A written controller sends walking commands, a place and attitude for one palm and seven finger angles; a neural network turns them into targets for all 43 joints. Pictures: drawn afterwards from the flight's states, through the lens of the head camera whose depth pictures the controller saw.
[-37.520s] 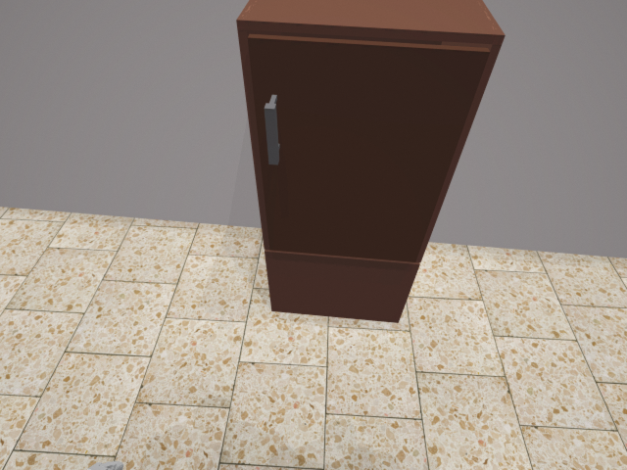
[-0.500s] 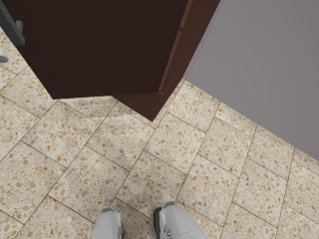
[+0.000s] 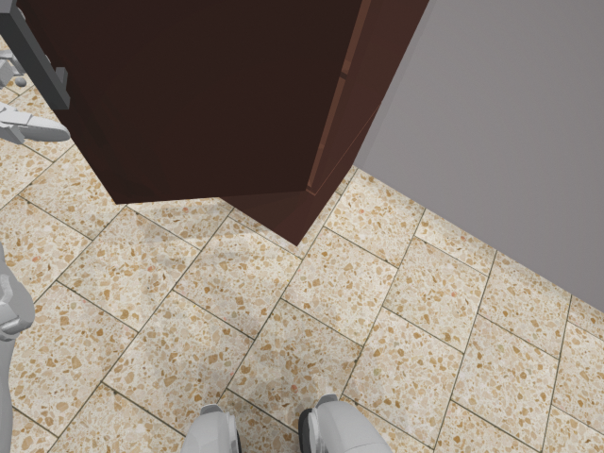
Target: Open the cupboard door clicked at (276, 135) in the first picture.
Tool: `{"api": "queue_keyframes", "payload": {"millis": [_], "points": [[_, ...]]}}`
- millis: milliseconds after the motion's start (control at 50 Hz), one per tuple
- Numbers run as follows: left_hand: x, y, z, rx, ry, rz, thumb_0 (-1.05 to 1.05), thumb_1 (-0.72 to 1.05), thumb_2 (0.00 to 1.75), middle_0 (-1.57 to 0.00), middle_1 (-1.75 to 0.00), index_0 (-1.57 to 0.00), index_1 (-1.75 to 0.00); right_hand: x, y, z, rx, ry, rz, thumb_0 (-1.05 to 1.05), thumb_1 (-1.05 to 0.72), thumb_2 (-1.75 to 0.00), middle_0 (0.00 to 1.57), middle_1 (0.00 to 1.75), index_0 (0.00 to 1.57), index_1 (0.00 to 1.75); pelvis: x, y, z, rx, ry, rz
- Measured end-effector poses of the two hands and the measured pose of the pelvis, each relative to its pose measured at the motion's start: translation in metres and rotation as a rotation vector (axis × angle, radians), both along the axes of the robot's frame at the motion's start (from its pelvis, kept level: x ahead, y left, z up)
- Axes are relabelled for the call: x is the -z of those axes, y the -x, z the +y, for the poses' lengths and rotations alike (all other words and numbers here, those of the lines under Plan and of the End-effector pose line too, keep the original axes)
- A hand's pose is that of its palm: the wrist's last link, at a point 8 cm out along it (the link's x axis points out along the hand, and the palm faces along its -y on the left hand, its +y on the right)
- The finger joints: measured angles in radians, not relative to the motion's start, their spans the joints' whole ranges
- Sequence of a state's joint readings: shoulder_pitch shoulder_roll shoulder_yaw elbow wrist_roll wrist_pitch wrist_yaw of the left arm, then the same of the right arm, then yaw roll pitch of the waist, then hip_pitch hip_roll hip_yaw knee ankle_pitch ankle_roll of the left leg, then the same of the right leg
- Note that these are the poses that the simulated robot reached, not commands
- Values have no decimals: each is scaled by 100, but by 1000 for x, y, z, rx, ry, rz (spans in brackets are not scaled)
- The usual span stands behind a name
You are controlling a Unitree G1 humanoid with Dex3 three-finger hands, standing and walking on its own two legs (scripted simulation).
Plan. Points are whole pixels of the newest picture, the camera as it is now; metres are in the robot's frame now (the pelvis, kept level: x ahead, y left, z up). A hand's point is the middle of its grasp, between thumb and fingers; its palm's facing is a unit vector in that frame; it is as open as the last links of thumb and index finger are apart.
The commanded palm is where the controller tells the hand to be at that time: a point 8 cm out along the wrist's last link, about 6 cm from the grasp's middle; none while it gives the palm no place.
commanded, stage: slide the fingers in behind the handle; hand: left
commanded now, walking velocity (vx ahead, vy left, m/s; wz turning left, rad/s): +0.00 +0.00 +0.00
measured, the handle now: (36, 49) +0.59 +0.25 +0.10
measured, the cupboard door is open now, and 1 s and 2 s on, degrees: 41 41 43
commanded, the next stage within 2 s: close the thumb around the handle in 0.82 s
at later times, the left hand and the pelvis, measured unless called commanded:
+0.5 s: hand (54, 80) +0.54 +0.23 +0.11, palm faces +0.05 -1.00 -0.01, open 14.0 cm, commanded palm +0.52 +0.26 +0.09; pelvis +0.00 +0.00 +0.00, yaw +0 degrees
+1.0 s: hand (50, 85) +0.53 +0.23 +0.11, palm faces +0.05 -1.00 +0.00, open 13.9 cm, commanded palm +0.52 +0.27 +0.09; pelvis +0.00 -0.01 +0.00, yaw +0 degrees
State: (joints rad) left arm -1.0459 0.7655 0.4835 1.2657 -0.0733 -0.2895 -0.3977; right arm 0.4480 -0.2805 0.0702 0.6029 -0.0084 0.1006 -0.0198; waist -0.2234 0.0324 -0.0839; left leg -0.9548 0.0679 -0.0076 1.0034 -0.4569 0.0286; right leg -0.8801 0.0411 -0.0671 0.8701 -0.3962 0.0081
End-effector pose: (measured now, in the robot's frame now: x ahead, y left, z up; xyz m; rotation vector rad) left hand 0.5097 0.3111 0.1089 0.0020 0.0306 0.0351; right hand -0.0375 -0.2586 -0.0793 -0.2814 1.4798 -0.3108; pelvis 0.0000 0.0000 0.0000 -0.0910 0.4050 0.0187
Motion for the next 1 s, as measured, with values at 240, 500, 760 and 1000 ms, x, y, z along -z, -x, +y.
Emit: {"api": "queue_keyframes", "payload": {"millis": [240, 500, 760, 1000], "points": [[3, -1, -17, -8, 1, 2, -1, -50, 30, -30, -120, -30, -120, 2, -5, -2, -6, -3, -29, 0, -90, -90, 21, 30, 21, 30, 0, 1, 0, -1, -5, -8], [2, -4, -32, -19, -6, 2, -1, -50, 30, -30, -120, -30, -120, 5, 5, 0, 10, -27, -16, 0, -90, -90, 21, 30, 21, 30, 0, 2, -3, 3, -11, -10], [1, -2, -32, -21, -7, -1, -1, -50, 30, -29, -120, -29, -120, 4, 5, -6, 8, -20, -12, 0, -90, -90, 21, 30, 21, 30, -1, 1, -7, 1, -14, -12], [3, 2, -27, -15, 2, 1, -1, -49, 31, -30, -120, -30, -121, 3, -2, -9, 1, -7, -32, 0, -90, -90, 21, 30, 21, 30, -1, 2, -7, 2, -13, -15]]}}
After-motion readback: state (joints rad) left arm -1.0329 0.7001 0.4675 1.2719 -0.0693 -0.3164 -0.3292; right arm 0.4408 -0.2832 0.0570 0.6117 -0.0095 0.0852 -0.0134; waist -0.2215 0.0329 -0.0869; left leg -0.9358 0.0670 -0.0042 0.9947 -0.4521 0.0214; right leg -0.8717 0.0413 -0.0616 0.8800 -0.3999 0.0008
